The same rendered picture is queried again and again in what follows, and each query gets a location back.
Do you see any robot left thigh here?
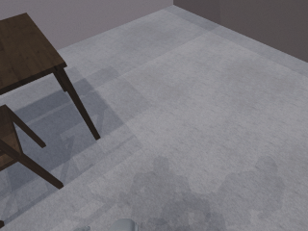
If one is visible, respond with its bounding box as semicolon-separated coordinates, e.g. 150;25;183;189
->
108;218;139;231

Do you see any table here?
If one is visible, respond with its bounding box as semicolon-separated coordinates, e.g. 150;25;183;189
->
0;13;100;140

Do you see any chair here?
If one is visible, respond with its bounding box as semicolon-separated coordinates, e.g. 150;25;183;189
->
0;104;64;228

